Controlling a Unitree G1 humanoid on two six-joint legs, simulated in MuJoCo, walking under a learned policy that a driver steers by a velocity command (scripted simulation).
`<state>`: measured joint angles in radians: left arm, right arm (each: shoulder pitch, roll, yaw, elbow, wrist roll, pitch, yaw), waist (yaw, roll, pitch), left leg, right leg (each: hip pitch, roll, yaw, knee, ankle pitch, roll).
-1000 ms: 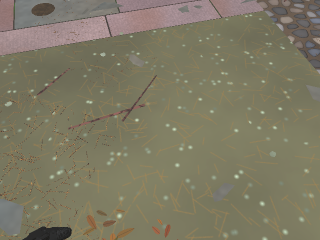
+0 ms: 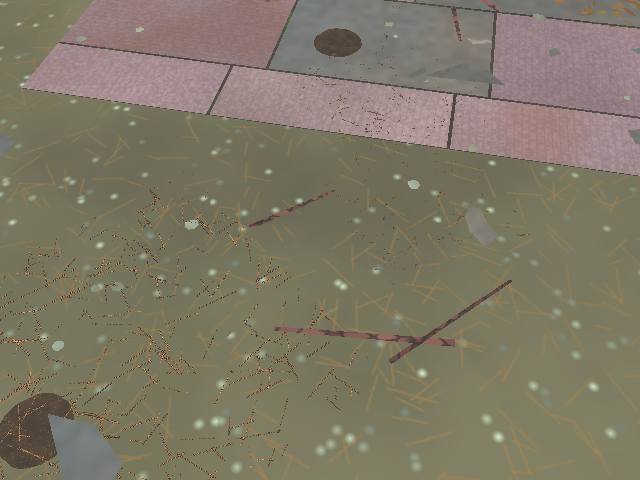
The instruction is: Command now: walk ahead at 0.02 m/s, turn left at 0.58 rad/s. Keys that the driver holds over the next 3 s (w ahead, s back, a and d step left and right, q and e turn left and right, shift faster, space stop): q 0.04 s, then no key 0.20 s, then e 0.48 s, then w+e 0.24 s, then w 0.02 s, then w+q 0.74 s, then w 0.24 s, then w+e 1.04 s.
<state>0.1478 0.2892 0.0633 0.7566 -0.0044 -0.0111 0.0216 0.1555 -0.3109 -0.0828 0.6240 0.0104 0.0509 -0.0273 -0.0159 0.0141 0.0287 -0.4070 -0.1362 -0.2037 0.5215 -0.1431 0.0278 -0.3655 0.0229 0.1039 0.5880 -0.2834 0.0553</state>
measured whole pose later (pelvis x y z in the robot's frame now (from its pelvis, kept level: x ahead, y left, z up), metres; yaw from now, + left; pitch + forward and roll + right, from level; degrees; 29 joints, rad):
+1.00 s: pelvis +0.04 -0.03 +0.02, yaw -14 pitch +2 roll +3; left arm 0.30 0.29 0.05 0.69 -0.02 -0.01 0.02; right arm 0.13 -0.31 -0.09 0.71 0.01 -0.05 0.00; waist 0.04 0.01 0.00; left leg -0.45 0.01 -0.08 0.68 -0.22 -0.07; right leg -0.20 0.07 0.15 0.37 -0.20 -0.08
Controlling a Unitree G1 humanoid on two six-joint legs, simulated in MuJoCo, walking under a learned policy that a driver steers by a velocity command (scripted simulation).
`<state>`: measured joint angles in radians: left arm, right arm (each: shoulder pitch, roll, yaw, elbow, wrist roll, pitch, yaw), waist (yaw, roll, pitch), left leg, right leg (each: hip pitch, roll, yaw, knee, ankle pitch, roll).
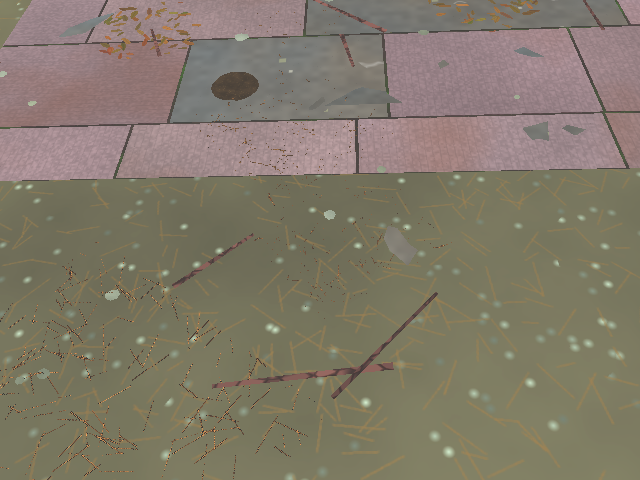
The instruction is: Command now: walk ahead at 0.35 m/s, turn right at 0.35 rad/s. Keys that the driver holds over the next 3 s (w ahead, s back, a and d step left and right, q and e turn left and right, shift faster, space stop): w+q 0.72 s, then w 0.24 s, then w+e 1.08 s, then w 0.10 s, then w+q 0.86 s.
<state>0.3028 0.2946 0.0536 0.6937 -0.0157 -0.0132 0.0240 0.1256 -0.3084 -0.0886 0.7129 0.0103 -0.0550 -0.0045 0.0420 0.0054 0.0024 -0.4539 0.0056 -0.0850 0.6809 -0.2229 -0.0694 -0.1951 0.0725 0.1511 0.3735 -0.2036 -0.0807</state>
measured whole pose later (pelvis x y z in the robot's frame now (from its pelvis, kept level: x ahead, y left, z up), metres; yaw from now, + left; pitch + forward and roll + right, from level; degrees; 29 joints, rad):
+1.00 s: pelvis +0.47 +0.10 -0.01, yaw +22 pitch +1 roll -3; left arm 0.38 0.30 0.07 0.84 -0.03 -0.09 -0.02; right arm 0.07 -0.29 -0.03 0.65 0.01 -0.05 0.03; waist 0.11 0.04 0.04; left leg -0.62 0.09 -0.04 0.64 -0.05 0.01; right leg 0.03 0.03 -0.09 0.22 -0.27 0.00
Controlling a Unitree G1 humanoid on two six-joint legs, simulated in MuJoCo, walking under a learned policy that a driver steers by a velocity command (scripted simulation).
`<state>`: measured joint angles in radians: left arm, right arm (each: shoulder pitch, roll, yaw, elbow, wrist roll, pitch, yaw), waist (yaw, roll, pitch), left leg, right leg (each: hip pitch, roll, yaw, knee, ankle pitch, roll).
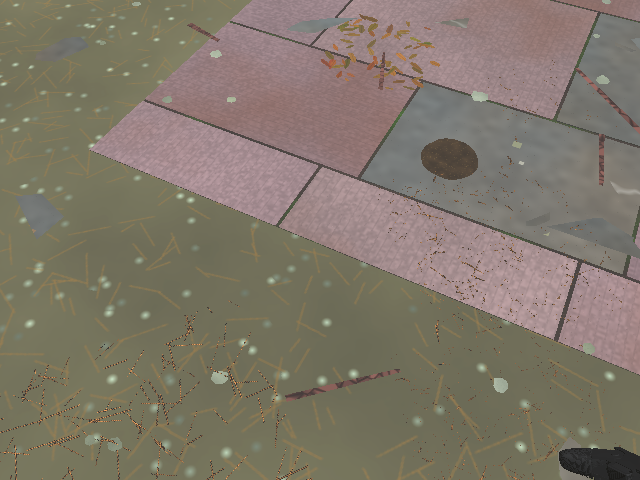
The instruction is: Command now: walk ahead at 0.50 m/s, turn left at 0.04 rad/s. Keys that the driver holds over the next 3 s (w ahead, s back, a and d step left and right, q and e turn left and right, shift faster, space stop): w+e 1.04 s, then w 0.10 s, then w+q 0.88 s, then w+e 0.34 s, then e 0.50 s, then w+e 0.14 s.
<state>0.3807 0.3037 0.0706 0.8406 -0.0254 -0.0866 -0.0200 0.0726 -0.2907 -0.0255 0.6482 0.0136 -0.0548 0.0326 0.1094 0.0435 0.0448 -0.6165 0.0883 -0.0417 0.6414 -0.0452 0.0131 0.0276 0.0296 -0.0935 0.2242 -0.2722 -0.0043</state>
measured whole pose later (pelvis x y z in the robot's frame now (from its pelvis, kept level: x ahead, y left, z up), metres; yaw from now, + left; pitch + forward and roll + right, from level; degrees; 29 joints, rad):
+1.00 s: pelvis +0.54 -0.09 +0.00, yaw -31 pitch +2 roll +0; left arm 0.35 0.30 0.07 0.72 -0.02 -0.04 0.01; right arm 0.02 -0.29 -0.04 0.68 0.00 -0.10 0.02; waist 0.08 0.04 0.04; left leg -0.61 0.05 -0.10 0.56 0.04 -0.07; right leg -0.10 0.11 0.15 0.37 -0.28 -0.08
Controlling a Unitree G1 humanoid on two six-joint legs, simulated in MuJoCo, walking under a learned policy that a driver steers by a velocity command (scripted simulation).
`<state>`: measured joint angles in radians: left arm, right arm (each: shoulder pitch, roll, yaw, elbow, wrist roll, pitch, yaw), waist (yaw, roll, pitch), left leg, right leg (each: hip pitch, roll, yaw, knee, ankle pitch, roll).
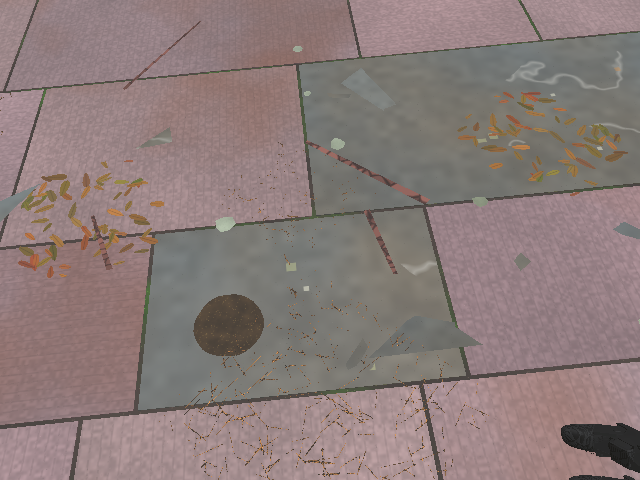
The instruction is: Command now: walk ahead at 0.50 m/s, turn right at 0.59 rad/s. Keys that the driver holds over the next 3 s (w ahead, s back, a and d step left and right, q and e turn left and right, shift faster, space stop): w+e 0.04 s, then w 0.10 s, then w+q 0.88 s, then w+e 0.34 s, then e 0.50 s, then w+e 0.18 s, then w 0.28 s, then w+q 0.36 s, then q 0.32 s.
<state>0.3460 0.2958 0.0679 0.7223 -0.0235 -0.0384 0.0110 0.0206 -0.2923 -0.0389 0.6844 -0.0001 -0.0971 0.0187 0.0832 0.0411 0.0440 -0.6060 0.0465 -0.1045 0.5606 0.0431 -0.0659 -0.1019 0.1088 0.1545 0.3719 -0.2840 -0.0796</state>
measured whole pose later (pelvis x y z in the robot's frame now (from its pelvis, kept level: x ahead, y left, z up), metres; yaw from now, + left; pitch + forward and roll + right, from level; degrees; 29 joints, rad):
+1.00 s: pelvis +0.53 +0.04 -0.02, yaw +18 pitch +2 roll -3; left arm 0.35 0.31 0.08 0.84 -0.02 -0.07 0.00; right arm 0.06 -0.28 -0.05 0.61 0.02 -0.02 0.06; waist 0.10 0.03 0.04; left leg -0.60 0.06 0.02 0.64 -0.09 0.06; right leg 0.10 -0.02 -0.23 0.27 -0.38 0.04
